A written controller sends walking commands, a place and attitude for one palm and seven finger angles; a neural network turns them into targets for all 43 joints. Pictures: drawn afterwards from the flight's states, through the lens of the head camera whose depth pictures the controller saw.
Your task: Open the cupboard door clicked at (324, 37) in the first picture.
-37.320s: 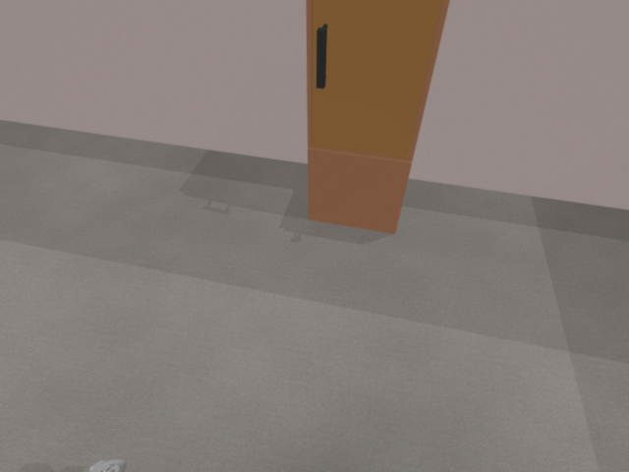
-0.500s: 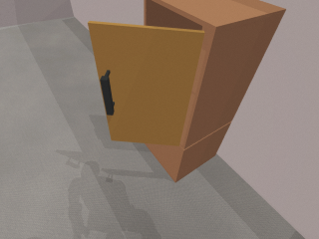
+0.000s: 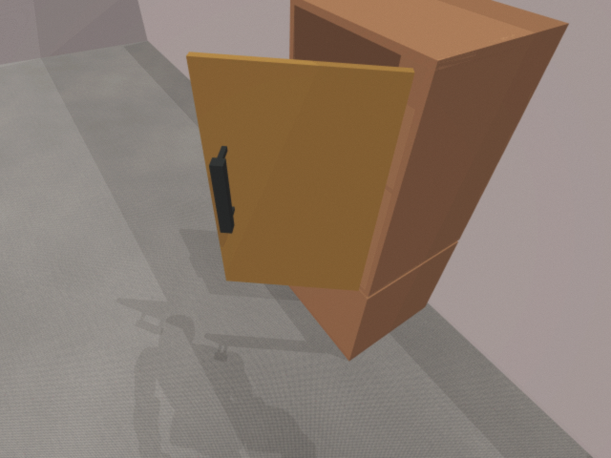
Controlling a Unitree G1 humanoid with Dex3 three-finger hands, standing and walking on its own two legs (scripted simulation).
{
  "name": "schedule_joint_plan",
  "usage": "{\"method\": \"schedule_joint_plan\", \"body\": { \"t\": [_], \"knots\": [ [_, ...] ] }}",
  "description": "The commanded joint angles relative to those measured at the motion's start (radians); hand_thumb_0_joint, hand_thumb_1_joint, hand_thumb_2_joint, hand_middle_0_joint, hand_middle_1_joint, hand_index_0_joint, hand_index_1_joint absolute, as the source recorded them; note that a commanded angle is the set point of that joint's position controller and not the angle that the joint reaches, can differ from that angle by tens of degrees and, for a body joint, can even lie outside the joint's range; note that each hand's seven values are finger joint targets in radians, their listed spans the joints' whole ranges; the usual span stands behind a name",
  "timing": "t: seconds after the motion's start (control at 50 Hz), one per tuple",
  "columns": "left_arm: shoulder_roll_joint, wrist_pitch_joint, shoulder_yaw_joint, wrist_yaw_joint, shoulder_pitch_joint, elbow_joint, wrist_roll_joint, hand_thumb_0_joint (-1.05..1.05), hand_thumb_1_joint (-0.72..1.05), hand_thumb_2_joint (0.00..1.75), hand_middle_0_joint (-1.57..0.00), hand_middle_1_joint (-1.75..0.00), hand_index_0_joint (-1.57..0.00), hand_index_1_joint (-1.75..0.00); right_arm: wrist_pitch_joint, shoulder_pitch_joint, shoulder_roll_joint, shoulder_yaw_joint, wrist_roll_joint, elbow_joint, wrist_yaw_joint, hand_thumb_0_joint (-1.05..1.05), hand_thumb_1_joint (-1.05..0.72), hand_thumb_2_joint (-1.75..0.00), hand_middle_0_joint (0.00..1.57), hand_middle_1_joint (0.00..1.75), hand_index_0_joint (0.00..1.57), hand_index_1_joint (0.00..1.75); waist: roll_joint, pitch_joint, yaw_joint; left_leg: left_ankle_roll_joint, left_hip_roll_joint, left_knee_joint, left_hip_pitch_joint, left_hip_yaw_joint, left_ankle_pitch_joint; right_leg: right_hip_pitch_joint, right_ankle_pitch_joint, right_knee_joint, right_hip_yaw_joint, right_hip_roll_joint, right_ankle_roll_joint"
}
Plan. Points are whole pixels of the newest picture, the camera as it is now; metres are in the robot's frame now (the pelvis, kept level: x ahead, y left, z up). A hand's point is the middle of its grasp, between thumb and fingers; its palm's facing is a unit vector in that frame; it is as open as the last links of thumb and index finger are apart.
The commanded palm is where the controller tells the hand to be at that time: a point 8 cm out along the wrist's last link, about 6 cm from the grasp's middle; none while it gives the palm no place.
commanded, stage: come to a stop and stand still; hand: left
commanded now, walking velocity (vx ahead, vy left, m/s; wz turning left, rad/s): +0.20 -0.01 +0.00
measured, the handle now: (225, 190) +0.59 +0.21 +0.00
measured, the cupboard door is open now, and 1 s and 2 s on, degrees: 51 51 51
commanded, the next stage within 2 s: none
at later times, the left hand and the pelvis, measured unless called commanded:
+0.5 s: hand out of the picture +0.05 +0.17 -0.19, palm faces +0.03 -0.98 -0.20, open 7.4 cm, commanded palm none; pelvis +0.03 +0.00 -0.01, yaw -1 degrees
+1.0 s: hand out of the picture +0.03 +0.17 -0.17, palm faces -0.02 -0.98 -0.21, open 7.4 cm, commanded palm none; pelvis +0.01 +0.00 +0.00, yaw -2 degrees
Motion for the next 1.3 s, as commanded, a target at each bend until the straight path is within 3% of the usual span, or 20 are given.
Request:
{"method": "schedule_joint_plan", "body": {
  "t": [0.0,0.1,0.14,0.2,0.26,0.36,0.42,0.48,0.5,0.52,0.54,0.56,0.62,0.66,0.7,0.74,0.8,0.88,1.12,1.28],
  "knots": [
    [0.034,-0.015,0.015,-0.013,0.081,-0.033,-0.001,0.00,0.90,0.90,-0.20,-0.30,-0.20,-0.30,-0.019,0.056,-0.138,-0.030,-0.001,-0.035,-0.009,0.00,-0.90,-0.90,0.20,0.30,0.20,0.30,0.022,0.183,-0.007,0.003,0.286,-0.253,-0.163,-0.309,-0.408,-0.042,-0.064,0.037,-0.006,-0.011,-0.022],
    [0.048,-0.030,0.024,-0.014,0.099,-0.040,-0.009,0.00,0.90,0.90,-0.20,-0.30,-0.20,-0.30,-0.035,0.070,-0.107,-0.018,0.001,-0.040,-0.011,0.00,-0.90,-0.90,0.20,0.30,0.20,0.30,0.012,0.182,-0.004,-0.016,0.229,-0.143,-0.169,-0.234,-0.228,0.002,-0.030,-0.011,0.069,-0.044,-0.058],
    [0.048,-0.033,0.020,-0.001,0.111,-0.031,-0.013,0.00,0.90,0.90,-0.20,-0.30,-0.20,-0.30,-0.042,0.077,-0.084,-0.006,0.007,-0.034,-0.018,0.00,-0.90,-0.90,0.20,0.30,0.20,0.30,-0.040,0.140,-0.002,-0.039,0.190,-0.043,-0.134,-0.158,0.107,0.058,0.184,-0.011,0.100,-0.068,-0.061],
    [0.069,-0.036,0.014,0.021,0.105,-0.025,-0.029,0.00,0.90,0.90,-0.20,-0.30,-0.20,-0.30,-0.043,0.100,-0.077,0.000,0.013,-0.014,-0.038,0.00,-0.90,-0.90,0.20,0.30,0.20,0.30,-0.016,0.036,-0.019,-0.081,0.190,0.019,-0.007,-0.120,0.594,0.116,0.604,0.022,0.093,-0.104,-0.049],
    [0.094,-0.022,0.022,0.035,0.067,-0.051,-0.030,0.00,0.90,0.90,-0.20,-0.30,-0.20,-0.30,-0.026,0.106,-0.083,-0.015,0.016,-0.017,-0.046,0.00,-0.90,-0.90,0.20,0.30,0.20,0.30,0.028,0.027,-0.020,-0.091,0.203,0.041,0.037,-0.122,0.768,0.096,0.634,0.058,0.079,-0.102,-0.036],
    [0.125,-0.008,0.039,0.034,0.016,-0.088,-0.022,0.00,0.90,0.90,-0.20,-0.30,-0.20,-0.30,0.001,0.063,-0.081,-0.039,0.008,-0.055,-0.034,0.00,-0.90,-0.90,0.20,0.30,0.20,0.30,-0.030,0.000,-0.019,-0.087,0.182,0.121,0.000,-0.093,0.458,0.071,0.645,0.044,0.129,-0.154,-0.067],
    [0.135,0.002,0.040,0.029,-0.038,-0.116,-0.020,0.00,0.90,0.90,-0.20,-0.30,-0.20,-0.30,0.013,0.050,-0.060,-0.036,0.007,-0.070,-0.024,0.00,-0.90,-0.90,0.20,0.30,0.20,0.30,-0.047,0.025,-0.031,-0.098,0.159,0.107,-0.052,-0.103,0.210,0.027,0.464,-0.004,0.169,-0.186,-0.104],
    [0.108,0.008,0.034,0.027,-0.065,-0.134,-0.023,0.00,0.90,0.90,-0.20,-0.30,-0.20,-0.30,-0.001,0.043,-0.098,-0.035,-0.002,-0.078,-0.026,0.00,-0.90,-0.90,0.20,0.30,0.20,0.30,0.012,-0.009,-0.028,-0.072,0.226,0.023,0.012,-0.177,0.505,0.024,0.348,0.081,0.082,-0.081,-0.044],
    [0.158,0.001,0.030,0.056,-0.028,-0.105,-0.029,0.00,0.90,0.90,-0.20,-0.30,-0.20,-0.30,-0.015,-0.052,-0.162,-0.032,0.023,-0.170,-0.022,0.00,-0.90,-0.90,0.20,0.30,0.20,0.30,0.098,-0.006,-0.014,-0.067,0.280,0.126,0.003,-0.187,0.750,-0.039,0.175,0.102,0.053,-0.072,-0.023],
    [0.157,0.007,0.022,0.044,-0.062,-0.153,-0.030,0.00,0.90,0.90,-0.20,-0.30,-0.20,-0.30,-0.011,-0.042,-0.154,-0.030,0.003,-0.193,-0.014,0.00,-0.90,-0.90,0.20,0.30,0.20,0.30,0.155,-0.018,-0.007,-0.072,0.258,0.023,-0.055,-0.219,0.451,-0.026,-0.060,0.123,0.023,-0.027,-0.046],
    [0.141,0.018,0.017,0.034,-0.079,-0.159,-0.024,0.00,0.90,0.90,-0.20,-0.30,-0.20,-0.30,-0.010,-0.042,-0.151,-0.023,-0.004,-0.211,-0.012,0.00,-0.90,-0.90,0.20,0.30,0.20,0.30,0.224,0.025,-0.006,-0.062,0.273,-0.060,-0.109,-0.253,0.253,-0.051,-0.152,0.166,0.001,-0.001,-0.041],
    [0.144,0.021,0.015,0.023,-0.095,-0.165,-0.018,0.00,0.90,0.90,-0.20,-0.30,-0.20,-0.30,-0.007,-0.058,-0.137,-0.018,-0.008,-0.226,-0.009,0.00,-0.90,-0.90,0.20,0.30,0.20,0.30,0.229,0.068,0.002,-0.034,0.267,-0.100,-0.165,-0.258,0.098,-0.053,-0.171,0.193,-0.003,0.011,-0.040],
    [0.131,0.008,0.010,0.004,-0.117,-0.162,-0.020,0.00,0.90,0.90,-0.20,-0.30,-0.20,-0.30,-0.018,-0.046,-0.149,-0.016,-0.007,-0.231,-0.011,0.00,-0.90,-0.90,0.20,0.30,0.20,0.30,0.082,0.033,-0.004,-0.024,0.272,-0.074,-0.082,-0.267,0.239,-0.056,-0.079,0.140,0.028,0.003,-0.041],
    [0.136,0.003,0.007,0.001,-0.135,-0.154,-0.023,0.00,0.90,0.90,-0.20,-0.30,-0.20,-0.30,-0.024,-0.039,-0.149,-0.014,-0.005,-0.227,-0.014,0.00,-0.90,-0.90,0.20,0.30,0.20,0.30,0.046,0.051,-0.008,-0.044,0.254,-0.082,-0.077,-0.250,0.247,-0.039,-0.036,0.088,0.042,0.000,-0.043],
    [0.141,0.001,0.002,-0.002,-0.132,-0.148,-0.025,0.00,0.90,0.90,-0.20,-0.30,-0.20,-0.30,-0.026,-0.046,-0.164,-0.014,-0.005,-0.220,-0.012,0.00,-0.90,-0.90,0.20,0.30,0.20,0.30,0.037,0.081,-0.011,-0.057,0.233,-0.117,-0.093,-0.241,0.097,-0.038,-0.017,0.043,0.073,-0.012,-0.048],
    [0.145,-0.001,0.000,-0.003,-0.139,-0.141,-0.023,0.00,0.90,0.90,-0.20,-0.30,-0.20,-0.30,-0.024,-0.041,-0.169,-0.012,-0.005,-0.208,-0.008,0.00,-0.90,-0.90,0.20,0.30,0.20,0.30,-0.022,0.115,-0.017,-0.058,0.225,-0.148,-0.120,-0.243,-0.040,-0.036,0.000,0.010,0.090,-0.020,-0.049],
    [0.152,-0.005,0.000,-0.006,-0.135,-0.134,-0.021,0.00,0.90,0.90,-0.20,-0.30,-0.20,-0.30,-0.029,-0.035,-0.169,-0.008,-0.007,-0.186,-0.006,0.00,-0.90,-0.90,0.20,0.30,0.20,0.30,0.020,0.104,-0.020,-0.062,0.213,-0.176,-0.102,-0.231,-0.093,-0.035,0.014,-0.005,0.096,-0.028,-0.050],
    [0.151,-0.008,-0.001,-0.008,-0.126,-0.118,-0.019,0.00,0.90,0.90,-0.20,-0.30,-0.20,-0.30,-0.031,-0.029,-0.166,-0.003,-0.006,-0.162,-0.005,0.00,-0.90,-0.90,0.20,0.30,0.20,0.30,0.017,0.112,-0.017,-0.061,0.210,-0.199,-0.111,-0.231,-0.130,-0.029,0.024,-0.023,0.098,-0.032,-0.048],
    [0.134,-0.025,-0.008,-0.004,-0.108,-0.047,-0.027,0.00,0.90,0.90,-0.20,-0.30,-0.20,-0.30,-0.046,0.018,-0.131,0.012,0.002,-0.062,-0.014,0.00,-0.90,-0.90,0.20,0.30,0.20,0.30,-0.003,0.029,-0.022,-0.057,0.191,-0.112,-0.009,-0.159,0.141,0.035,0.153,-0.042,0.108,-0.058,-0.042],
    [0.122,-0.025,-0.009,-0.001,-0.102,-0.020,-0.028,0.00,0.90,0.90,-0.20,-0.30,-0.20,-0.30,-0.045,0.029,-0.109,0.017,0.002,-0.015,-0.018,0.00,-0.90,-0.90,0.20,0.30,0.20,0.30,0.011,0.071,-0.019,-0.058,0.193,-0.100,-0.016,-0.146,0.142,0.034,0.169,-0.055,0.111,-0.059,-0.048]
  ]
}}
